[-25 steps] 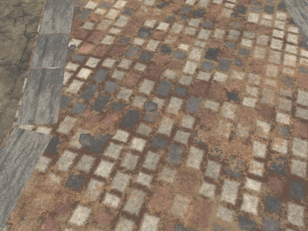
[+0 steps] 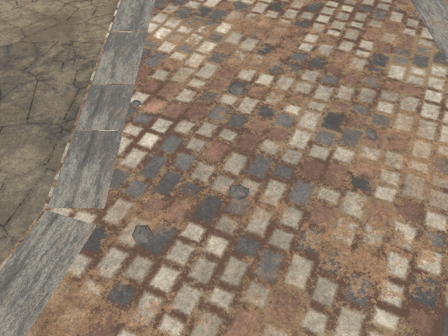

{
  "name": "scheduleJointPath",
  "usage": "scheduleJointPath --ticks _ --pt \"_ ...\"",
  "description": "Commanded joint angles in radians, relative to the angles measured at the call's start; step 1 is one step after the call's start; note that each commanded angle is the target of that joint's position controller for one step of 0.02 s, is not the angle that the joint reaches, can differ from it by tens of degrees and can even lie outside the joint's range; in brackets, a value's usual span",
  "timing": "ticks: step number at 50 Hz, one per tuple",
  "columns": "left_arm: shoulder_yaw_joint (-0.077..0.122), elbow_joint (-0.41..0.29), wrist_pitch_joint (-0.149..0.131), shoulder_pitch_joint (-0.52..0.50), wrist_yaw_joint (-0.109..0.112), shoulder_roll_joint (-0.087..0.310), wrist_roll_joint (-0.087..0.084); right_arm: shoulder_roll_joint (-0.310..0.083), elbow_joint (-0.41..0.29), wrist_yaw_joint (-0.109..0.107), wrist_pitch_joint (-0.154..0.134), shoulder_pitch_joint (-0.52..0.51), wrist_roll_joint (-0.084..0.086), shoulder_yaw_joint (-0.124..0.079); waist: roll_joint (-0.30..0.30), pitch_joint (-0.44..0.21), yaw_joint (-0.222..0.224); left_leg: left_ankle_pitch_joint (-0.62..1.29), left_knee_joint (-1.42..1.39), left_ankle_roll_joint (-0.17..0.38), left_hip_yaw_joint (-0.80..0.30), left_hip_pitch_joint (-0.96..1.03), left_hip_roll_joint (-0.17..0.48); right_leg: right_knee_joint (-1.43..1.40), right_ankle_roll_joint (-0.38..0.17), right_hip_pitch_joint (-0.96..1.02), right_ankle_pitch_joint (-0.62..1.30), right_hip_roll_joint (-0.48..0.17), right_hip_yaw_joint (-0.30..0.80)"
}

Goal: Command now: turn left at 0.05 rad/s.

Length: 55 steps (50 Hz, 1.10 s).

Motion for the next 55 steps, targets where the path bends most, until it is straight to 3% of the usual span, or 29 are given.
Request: scheduleJointPath --ticks 1,13,14,16,19,22,24,25,26,27,28,29,31,32,34,36,38,40,42,44,45,46,47,48,49,50,52,53,55 --pt "0.031 -0.054 -0.005 -0.01 0.008 0.111 -0.001 -0.1 -0.046 -0.007 -0.022 -0.017 0.001 -0.022 0.049 -0.042 0.009 0.176 -0.085 0.036 -0.046 -0.014 0.043 -0.075 -0.019 0.031 0.116 -0.034 0.03" --pt "0.035 0.028 -0.001 0.015 0.026 0.102 -0.007 -0.081 0.044 -0.024 -0.035 0.015 0.005 -0.013 0.017 -0.016 0.002 0.141 -0.093 0.032 -0.035 -0.011 0.032 -0.091 -0.002 0.032 0.096 -0.024 0.022" --pt "0.034 0.045 0.001 0.034 0.027 0.095 -0.007 -0.074 0.062 -0.025 -0.033 0.035 0.006 -0.012 0.019 -0.035 0.001 0.045 -0.103 0.036 -0.027 -0.003 0.023 -0.095 -0.003 0.038 0.005 -0.012 0.009" --pt "0.043 0.057 0.005 0.042 0.034 0.115 -0.019 -0.1 0.079 -0.029 -0.029 0.056 0.017 -0.022 0.022 0.018 -0.007 -0.287 -0.106 0.069 -0.021 -0.056 0.004 -0.074 -0.028 -0.028 -0.279 0.015 -0.007" --pt "0.04 0.055 -0.026 0.051 0.037 0.1 -0.031 -0.101 0.084 -0.027 -0.058 0.083 0.031 -0.023 0.059 0.105 -0.017 -0.471 -0.154 0.127 -0.105 -0.112 0.06 -0.039 -0.064 -0.121 -0.393 0.003 0.018" --pt "0.039 0.055 -0.072 0.048 0.02 0.073 -0.04 -0.129 0.108 -0.015 -0.087 0.126 0.038 -0.032 0.154 0.085 -0.022 -0.483 -0.241 0.196 -0.281 -0.04 0.169 0.082 -0.066 -0.152 -0.228 0.027 -0.028" --pt "0.041 0.071 -0.092 0.091 0.008 0.067 -0.048 -0.129 0.099 -0.008 -0.092 0.089 0.04 -0.029 0.18 0.088 0.012 -0.44 -0.267 0.212 -0.324 -0.078 0.195 0.069 -0.093 -0.073 -0.164 0.031 -0.034" --pt "0.043 0.092 -0.099 0.149 0.004 0.073 -0.051 -0.118 0.08 -0.006 -0.093 0.034 0.043 -0.024 0.163 0.097 0.05 -0.376 -0.229 0.188 -0.27 -0.142 0.162 -0.004 -0.112 0.017 -0.159 0.021 -0.01" --pt "0.052 0.122 -0.105 0.225 0.002 0.106 -0.049 -0.084 0.055 -0.006 -0.099 -0.026 0.045 -0.013 0.08 0.1 0.083 -0.256 -0.104 0.138 -0.151 -0.218 0.086 -0.095 -0.136 0.114 -0.181 -0.023 0.088" --pt "0.077 0.159 -0.109 0.333 -0.001 0.188 -0.051 -0.037 0.026 -0.008 -0.118 -0.066 0.041 -0.002 -0.139 0.08 0.103 -0.105 0.176 0.065 0.03 -0.356 -0.033 -0.213 -0.198 0.269 -0.169 -0.141 0.332" --pt "0.093 0.173 -0.109 0.426 -0.011 0.249 -0.041 -0.065 -0.003 -0.009 -0.142 -0.092 0.038 -0.007 -0.292 0.057 0.141 -0.2 0.423 0.036 0.048 -0.558 -0.053 -0.325 -0.304 0.421 -0.035 -0.333 0.657" --pt "0.076 0.169 -0.108 0.408 -0.012 0.199 -0.025 -0.101 -0.005 -0.003 -0.156 -0.095 0.047 -0.017 -0.18 0.064 0.112 -0.26 0.578 0.052 -0.009 -0.671 -0.008 -0.309 -0.323 0.463 0.04 -0.373 0.69" --pt "0.059 0.15 -0.099 0.352 -0.011 0.15 -0.017 -0.08 0.007 0.013 -0.163 -0.084 0.053 -0.011 -0.08 0.06 0.077 -0.137 0.653 0.091 0.013 -0.749 0.065 -0.299 -0.275 0.486 0.144 -0.329 0.513" --pt "0.05 0.149 -0.088 0.334 -0.009 0.131 -0.021 -0.075 0.005 0.02 -0.162 -0.103 0.047 -0.012 -0.063 0.071 0.069 -0.083 0.61 0.095 0.028 -0.743 0.093 -0.318 -0.247 0.463 0.226 -0.304 0.426" --pt "0.035 0.155 -0.066 0.329 0.0 0.092 -0.022 -0.041 -0.005 0.038 -0.156 -0.133 0.04 -0.004 -0.096 0.073 0.063 0.011 0.463 0.076 0.075 -0.638 0.099 -0.368 -0.207 0.378 0.3 -0.237 0.279" --pt "0.034 0.148 -0.054 0.303 0.017 0.107 -0.025 0.0 -0.025 0.052 -0.151 -0.19 0.032 0.013 -0.092 0.078 0.062 0.134 0.276 0.046 0.119 -0.492 0.067 -0.398 -0.187 0.254 0.297 -0.176 0.16" --pt "0.046 0.146 -0.057 0.304 0.028 0.162 -0.028 -0.002 -0.045 0.058 -0.146 -0.241 0.034 0.018 -0.109 0.077 0.061 0.25 0.114 0.03 0.14 -0.32 0.029 -0.44 -0.183 0.144 0.247 -0.162 0.113" --pt "0.055 0.155 -0.063 0.311 0.031 0.185 -0.042 -0.049 -0.062 0.056 -0.142 -0.259 0.04 0.009 -0.121 0.092 0.041 0.301 0.05 0.032 0.106 -0.237 0.023 -0.458 -0.185 0.122 0.227 -0.205 0.148" --pt "0.062 0.155 -0.061 0.288 0.031 0.19 -0.047 -0.101 -0.06 0.05 -0.144 -0.225 0.041 -0.008 -0.117 0.084 -0.003 0.291 0.003 0.053 0.081 -0.19 0.019 -0.408 -0.164 0.178 0.344 -0.236 0.16" --pt "0.064 0.149 -0.051 0.272 0.027 0.189 -0.038 -0.16 -0.015 0.035 -0.144 -0.06 0.037 -0.04 -0.102 -0.03 -0.096 0.237 -0.012 0.091 0.102 0.04 -0.016 -0.177 -0.122 0.179 0.619 -0.191 0.115" --pt "0.056 0.135 -0.047 0.266 0.026 0.168 -0.025 -0.199 0.025 0.024 -0.141 0.102 0.037 -0.06 -0.083 -0.139 -0.17 0.209 0.006 0.118 0.058 0.28 0.036 0.045 -0.088 0.062 0.564 -0.14 0.087" --pt "0.027 0.111 -0.051 0.357 0.023 0.057 -0.011 -0.293 0.045 0.016 -0.135 0.234 0.012 -0.081 0.133 -0.309 -0.156 0.005 -0.031 0.216 -0.289 0.624 0.296 0.428 -0.034 -0.237 0.191 -0.011 0.027" --pt "0.012 0.117 -0.065 0.436 0.024 0.0 -0.046 -0.272 0.051 0.03 -0.135 0.249 0.007 -0.066 0.34 -0.411 -0.121 -0.249 -0.264 0.287 -0.694 0.636 0.434 0.659 -0.03 -0.378 -0.304 0.061 0.119" --pt "0.046 0.103 -0.068 0.339 0.025 0.119 -0.078 -0.183 0.052 0.032 -0.141 0.168 0.02 -0.043 0.237 -0.229 -0.11 -0.35 -0.32 0.238 -0.615 0.481 0.392 0.759 -0.041 -0.453 -0.241 0.0 0.143" --pt "0.056 0.077 -0.067 0.252 0.028 0.148 -0.079 -0.148 0.045 0.032 -0.145 0.079 0.03 -0.032 0.172 -0.102 -0.085 -0.249 -0.326 0.206 -0.449 0.328 0.374 0.753 -0.055 -0.472 -0.143 -0.047 0.107" --pt "0.06 0.077 -0.063 0.217 0.034 0.141 -0.059 -0.119 0.045 0.034 -0.15 0.011 0.021 -0.025 0.096 -0.052 -0.054 -0.101 -0.345 0.187 -0.321 0.198 0.329 0.714 -0.06 -0.419 -0.063 -0.089 0.102" --pt "0.064 0.089 -0.04 0.252 0.03 0.094 -0.053 -0.08 0.059 0.036 -0.161 -0.048 0.0 -0.02 0.137 -0.032 0.006 0.047 -0.39 0.175 -0.139 0.07 0.265 0.653 -0.058 -0.312 0.01 -0.136 0.111" --pt "0.066 0.09 -0.028 0.253 0.028 0.083 -0.053 -0.066 0.069 0.034 -0.166 -0.054 0.002 -0.019 0.126 -0.022 0.013 0.084 -0.409 0.177 -0.078 0.048 0.248 0.649 -0.059 -0.303 0.022 -0.137 0.1" --pt "0.067 0.059 -0.011 0.213 0.028 0.072 -0.048 -0.094 0.087 0.03 -0.177 -0.047 0.004 -0.028 0.096 0.014 0.023 0.159 -0.44 0.207 -0.01 0.026 0.267 0.617 -0.046 -0.355 0.061 -0.148 0.103"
